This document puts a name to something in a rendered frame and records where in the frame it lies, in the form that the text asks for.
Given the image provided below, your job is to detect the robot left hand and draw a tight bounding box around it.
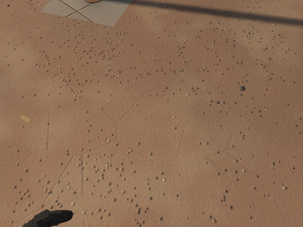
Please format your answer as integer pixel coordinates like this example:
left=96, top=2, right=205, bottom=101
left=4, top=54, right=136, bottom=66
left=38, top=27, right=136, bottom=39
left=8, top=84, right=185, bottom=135
left=22, top=209, right=73, bottom=227

